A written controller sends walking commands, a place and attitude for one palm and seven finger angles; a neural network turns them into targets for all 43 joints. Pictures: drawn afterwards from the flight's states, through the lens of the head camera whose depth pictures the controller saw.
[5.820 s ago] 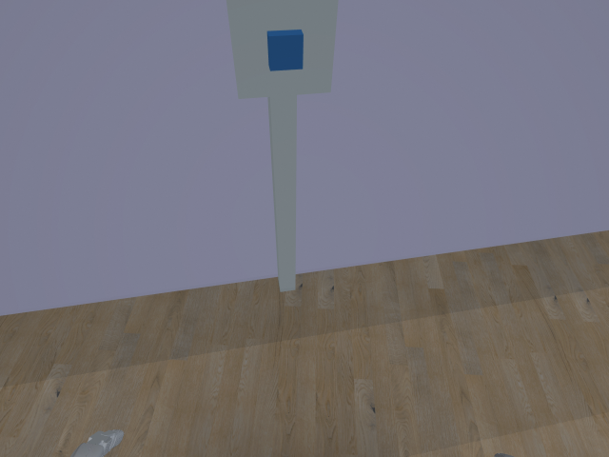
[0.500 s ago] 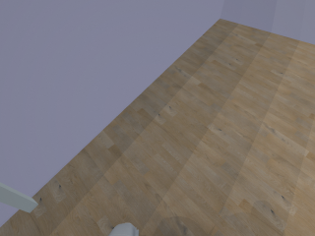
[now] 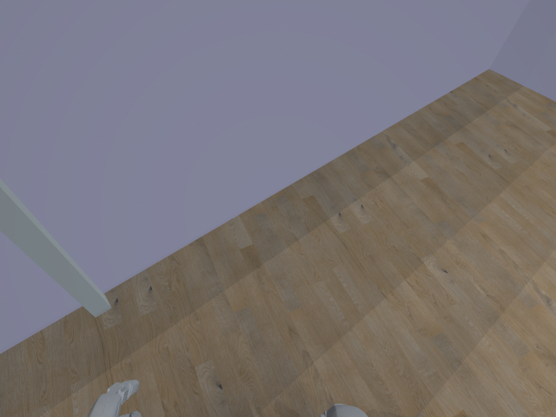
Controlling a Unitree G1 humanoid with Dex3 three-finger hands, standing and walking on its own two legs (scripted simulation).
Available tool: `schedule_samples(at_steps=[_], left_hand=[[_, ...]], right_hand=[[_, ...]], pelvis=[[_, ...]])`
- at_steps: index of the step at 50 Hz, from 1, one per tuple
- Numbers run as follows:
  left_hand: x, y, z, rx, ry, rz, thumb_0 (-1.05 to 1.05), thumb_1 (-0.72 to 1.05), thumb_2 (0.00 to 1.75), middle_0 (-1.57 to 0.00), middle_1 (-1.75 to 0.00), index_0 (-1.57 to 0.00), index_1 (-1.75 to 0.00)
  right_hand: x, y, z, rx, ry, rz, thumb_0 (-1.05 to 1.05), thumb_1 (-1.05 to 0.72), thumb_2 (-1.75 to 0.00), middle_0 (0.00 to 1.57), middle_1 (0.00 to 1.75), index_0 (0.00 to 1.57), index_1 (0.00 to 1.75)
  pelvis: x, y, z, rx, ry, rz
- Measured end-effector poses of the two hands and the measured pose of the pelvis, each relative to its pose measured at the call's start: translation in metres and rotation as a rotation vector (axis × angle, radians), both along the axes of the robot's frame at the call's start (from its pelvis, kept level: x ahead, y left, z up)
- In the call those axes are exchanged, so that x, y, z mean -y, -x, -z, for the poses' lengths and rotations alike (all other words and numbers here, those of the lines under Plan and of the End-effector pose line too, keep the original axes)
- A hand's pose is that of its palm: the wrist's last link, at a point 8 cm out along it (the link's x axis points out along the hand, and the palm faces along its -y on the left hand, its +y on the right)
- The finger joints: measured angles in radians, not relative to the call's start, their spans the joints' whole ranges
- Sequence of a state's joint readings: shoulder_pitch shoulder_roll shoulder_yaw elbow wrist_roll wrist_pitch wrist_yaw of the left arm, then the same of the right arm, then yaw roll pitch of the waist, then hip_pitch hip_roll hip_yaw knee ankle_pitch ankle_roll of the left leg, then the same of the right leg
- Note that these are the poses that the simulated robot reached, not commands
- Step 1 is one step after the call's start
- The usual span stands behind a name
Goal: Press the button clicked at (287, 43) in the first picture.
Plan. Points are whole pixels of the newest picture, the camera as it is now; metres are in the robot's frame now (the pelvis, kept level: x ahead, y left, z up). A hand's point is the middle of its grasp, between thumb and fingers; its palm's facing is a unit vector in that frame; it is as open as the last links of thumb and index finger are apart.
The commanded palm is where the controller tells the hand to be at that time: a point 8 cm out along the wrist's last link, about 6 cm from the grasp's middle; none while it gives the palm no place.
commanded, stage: turn to face it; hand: left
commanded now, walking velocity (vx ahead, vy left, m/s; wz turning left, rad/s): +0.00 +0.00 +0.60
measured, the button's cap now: out of the picture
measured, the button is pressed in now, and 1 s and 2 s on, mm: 0 0 0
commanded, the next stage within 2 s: take the last steps up to it in 1.06 s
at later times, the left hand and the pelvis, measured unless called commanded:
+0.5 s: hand out of the picture -0.02 +0.16 -0.15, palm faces +0.34 -0.90 -0.29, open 7.4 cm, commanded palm none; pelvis -0.01 -0.05 +0.00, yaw +20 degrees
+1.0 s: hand out of the picture -0.08 +0.22 -0.17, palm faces +0.55 -0.80 -0.23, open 7.4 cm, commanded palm none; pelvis -0.04 +0.00 +0.00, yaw +32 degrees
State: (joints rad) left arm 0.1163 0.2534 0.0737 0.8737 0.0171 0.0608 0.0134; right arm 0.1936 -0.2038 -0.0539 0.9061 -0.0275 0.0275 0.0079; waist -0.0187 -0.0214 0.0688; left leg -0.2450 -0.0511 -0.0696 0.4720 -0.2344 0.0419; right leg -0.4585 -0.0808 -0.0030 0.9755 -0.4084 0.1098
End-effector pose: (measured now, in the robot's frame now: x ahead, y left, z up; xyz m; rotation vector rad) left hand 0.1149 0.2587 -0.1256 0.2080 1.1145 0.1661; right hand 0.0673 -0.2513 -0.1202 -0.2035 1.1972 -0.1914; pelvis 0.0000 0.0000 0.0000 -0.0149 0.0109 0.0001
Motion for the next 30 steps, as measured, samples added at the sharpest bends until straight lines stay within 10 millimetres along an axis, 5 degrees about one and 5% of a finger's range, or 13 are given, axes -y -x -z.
schedule_samples(at_steps=[8,18,24,30], left_hand=[[0.037,-0.001,-0.014,0.092,-0.043,-0.034,0.00,0.91,0.90,-0.20,-0.30,-0.20,-0.30],[0.056,0.082,-0.026,0.007,-0.060,-0.211,0.00,0.91,0.90,-0.20,-0.30,-0.20,-0.30],[0.058,0.146,-0.012,-0.086,-0.027,-0.337,0.00,0.91,0.90,-0.20,-0.30,-0.20,-0.30],[0.048,0.214,0.013,-0.189,0.026,-0.467,0.00,0.91,0.90,-0.20,-0.30,-0.20,-0.30]], right_hand=[[0.033,0.011,0.034,-0.069,-0.054,-0.028,0.01,-0.91,-0.90,0.21,0.30,0.21,0.30],[0.055,-0.016,0.031,-0.124,-0.063,-0.170,0.01,-0.91,-0.90,0.20,0.30,0.20,0.30],[0.039,-0.051,0.025,-0.123,-0.032,-0.288,0.01,-0.91,-0.90,0.20,0.30,0.20,0.30],[-0.011,-0.101,0.014,-0.035,0.003,-0.440,0.01,-0.92,-0.90,0.20,0.30,0.20,0.30]], pelvis=[[0.034,0.004,0.012,-0.004,-0.026,-0.096],[0.054,0.006,-0.001,0.023,-0.068,-0.256],[0.050,0.010,0.000,0.021,-0.062,-0.337],[0.031,0.019,0.008,0.013,-0.036,-0.412]])
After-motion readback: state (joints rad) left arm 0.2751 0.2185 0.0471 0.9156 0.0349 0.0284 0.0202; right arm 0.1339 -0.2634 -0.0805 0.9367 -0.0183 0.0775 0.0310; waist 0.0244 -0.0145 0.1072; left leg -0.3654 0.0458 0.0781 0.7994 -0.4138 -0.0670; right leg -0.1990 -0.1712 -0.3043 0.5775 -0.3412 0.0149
